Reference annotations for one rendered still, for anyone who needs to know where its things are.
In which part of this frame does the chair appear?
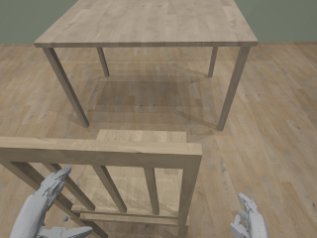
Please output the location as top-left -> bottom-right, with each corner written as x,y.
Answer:
0,129 -> 203,238

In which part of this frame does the robot left hand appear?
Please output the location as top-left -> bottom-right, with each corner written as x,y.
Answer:
9,166 -> 93,238

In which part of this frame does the table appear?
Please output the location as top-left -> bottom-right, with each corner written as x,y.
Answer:
33,0 -> 259,131

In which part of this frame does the robot right hand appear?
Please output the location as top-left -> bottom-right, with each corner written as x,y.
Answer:
230,192 -> 268,238

